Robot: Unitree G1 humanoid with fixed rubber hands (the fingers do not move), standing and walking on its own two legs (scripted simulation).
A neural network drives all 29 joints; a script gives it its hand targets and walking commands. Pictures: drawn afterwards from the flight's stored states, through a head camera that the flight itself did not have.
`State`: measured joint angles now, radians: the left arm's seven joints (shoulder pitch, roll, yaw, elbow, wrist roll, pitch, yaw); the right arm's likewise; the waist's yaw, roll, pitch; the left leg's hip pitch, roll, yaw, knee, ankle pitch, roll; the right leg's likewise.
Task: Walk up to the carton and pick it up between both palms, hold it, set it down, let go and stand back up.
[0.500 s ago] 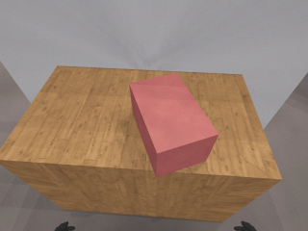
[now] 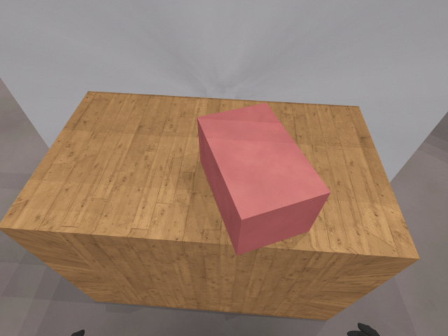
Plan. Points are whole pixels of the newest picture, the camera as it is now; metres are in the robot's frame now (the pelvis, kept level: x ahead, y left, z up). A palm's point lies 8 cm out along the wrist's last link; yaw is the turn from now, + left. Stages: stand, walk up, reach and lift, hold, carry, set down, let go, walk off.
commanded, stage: walk up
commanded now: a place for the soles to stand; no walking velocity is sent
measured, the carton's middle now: (252, 173) +0.46 -0.07 -0.03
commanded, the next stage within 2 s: reach and lift in 0.50 s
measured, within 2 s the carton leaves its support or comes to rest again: neither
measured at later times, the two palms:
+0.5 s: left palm out of the picture +0.09 +0.28 -0.09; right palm out of the picture +0.10 -0.27 -0.10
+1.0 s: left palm out of the picture +0.14 +0.21 -0.07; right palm (402, 332) +0.14 -0.30 -0.06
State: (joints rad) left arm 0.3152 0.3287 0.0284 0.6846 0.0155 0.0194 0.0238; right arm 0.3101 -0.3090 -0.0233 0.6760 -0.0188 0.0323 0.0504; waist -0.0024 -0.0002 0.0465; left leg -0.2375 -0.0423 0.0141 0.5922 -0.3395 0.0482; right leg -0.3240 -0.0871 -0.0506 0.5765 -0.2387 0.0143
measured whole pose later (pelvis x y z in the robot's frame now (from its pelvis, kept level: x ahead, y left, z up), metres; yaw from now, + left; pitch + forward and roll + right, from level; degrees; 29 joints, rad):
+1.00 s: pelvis -0.01 -0.05 +0.01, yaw -1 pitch -3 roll +0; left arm 0.19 0.24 0.12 0.51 0.03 0.16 0.05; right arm 0.16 -0.25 -0.01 0.80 0.01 -0.24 0.08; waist 0.03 -0.04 0.07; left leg -0.12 0.04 0.01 0.42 -0.24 -0.03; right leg -0.16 0.02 -0.08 0.43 -0.21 -0.05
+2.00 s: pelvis +0.01 -0.06 +0.01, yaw -3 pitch +1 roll +0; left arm 0.27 -0.06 -0.03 0.26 0.08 -0.14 0.28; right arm 0.08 -0.41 0.15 0.85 0.42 -0.50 0.27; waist 0.06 -0.04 -0.05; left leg -0.17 0.06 0.03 0.42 -0.26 -0.04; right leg -0.23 0.04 -0.06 0.43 -0.23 -0.06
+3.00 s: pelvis +0.00 -0.06 +0.02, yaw -4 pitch +4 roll +0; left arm -0.13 -0.08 0.09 0.23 0.06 0.15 0.27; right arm -0.37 -0.38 0.15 0.85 0.38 -0.24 0.18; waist 0.12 -0.02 -0.03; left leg -0.21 0.07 0.05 0.35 -0.20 -0.04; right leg -0.26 0.06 -0.04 0.33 -0.14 -0.07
